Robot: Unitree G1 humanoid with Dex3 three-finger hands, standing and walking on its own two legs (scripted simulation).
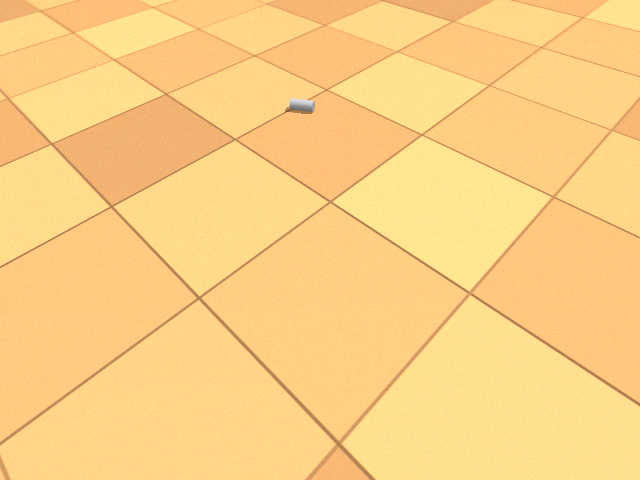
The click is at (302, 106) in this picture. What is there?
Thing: lying can
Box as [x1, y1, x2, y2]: [290, 98, 314, 111]
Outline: 291,98 290,108 313,111 314,101
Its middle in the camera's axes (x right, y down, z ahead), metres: -0.09 -0.78 +2.30
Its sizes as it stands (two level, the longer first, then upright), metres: 0.136 0.063 0.063
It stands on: the floor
